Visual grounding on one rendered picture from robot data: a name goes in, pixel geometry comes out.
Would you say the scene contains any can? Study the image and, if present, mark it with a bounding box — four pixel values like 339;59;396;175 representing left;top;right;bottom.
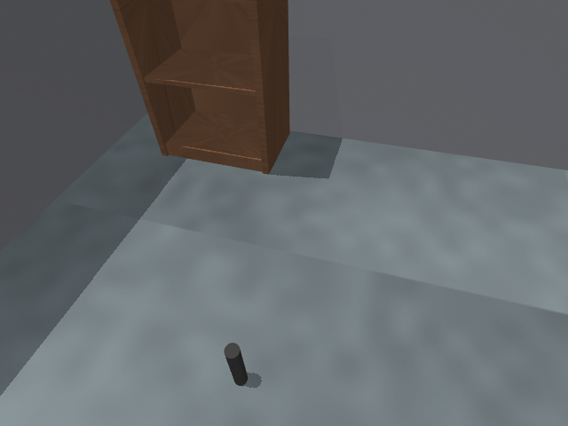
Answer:
225;343;248;386

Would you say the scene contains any bookshelf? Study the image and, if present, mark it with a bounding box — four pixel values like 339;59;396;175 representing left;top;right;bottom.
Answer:
110;0;290;175

